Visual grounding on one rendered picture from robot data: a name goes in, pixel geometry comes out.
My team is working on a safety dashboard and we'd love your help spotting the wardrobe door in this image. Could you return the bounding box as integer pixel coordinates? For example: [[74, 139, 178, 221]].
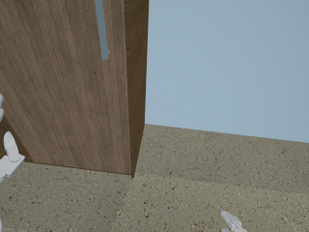
[[0, 115, 31, 157], [0, 0, 131, 174]]

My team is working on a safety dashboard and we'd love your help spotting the robot right hand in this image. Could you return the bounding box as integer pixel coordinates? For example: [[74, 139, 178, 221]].
[[221, 210, 247, 232]]

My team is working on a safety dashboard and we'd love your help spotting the handle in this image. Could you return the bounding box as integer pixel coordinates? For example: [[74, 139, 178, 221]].
[[95, 0, 110, 60]]

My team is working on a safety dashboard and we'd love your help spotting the robot left hand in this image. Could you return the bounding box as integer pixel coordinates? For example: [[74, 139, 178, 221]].
[[0, 94, 25, 184]]

